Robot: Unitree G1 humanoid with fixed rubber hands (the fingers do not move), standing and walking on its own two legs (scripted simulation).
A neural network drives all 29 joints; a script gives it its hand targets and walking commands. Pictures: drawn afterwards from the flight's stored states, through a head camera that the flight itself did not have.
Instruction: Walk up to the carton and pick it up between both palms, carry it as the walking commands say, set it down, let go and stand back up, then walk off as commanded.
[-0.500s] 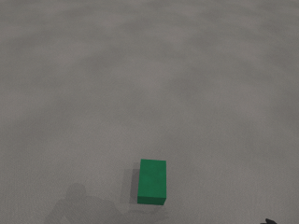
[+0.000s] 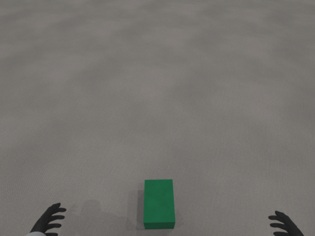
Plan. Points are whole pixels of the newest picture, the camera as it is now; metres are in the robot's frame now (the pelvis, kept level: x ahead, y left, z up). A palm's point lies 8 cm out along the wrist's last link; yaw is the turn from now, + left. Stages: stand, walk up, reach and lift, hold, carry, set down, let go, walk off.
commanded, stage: walk up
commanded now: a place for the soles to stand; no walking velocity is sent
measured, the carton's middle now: (159, 203) +0.41 +0.02 -0.69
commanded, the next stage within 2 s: reach and lift in 0.84 s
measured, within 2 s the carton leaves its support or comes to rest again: neither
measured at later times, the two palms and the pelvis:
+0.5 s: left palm out of the picture +0.09 +0.31 -0.09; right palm out of the picture +0.07 -0.33 -0.09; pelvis -0.02 -0.01 +0.01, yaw +0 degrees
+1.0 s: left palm out of the picture +0.12 +0.29 -0.08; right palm out of the picture +0.15 -0.30 -0.09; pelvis -0.03 -0.02 +0.00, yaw +5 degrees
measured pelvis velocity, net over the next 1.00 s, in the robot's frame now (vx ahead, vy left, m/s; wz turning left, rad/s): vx -0.03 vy -0.02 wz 0.09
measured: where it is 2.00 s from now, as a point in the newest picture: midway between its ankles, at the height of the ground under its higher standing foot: outside the picture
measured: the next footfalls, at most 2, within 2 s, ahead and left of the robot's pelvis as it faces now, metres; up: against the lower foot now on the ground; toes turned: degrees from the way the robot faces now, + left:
none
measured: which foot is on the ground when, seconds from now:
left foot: down 0.00-1.00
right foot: down 0.00-1.00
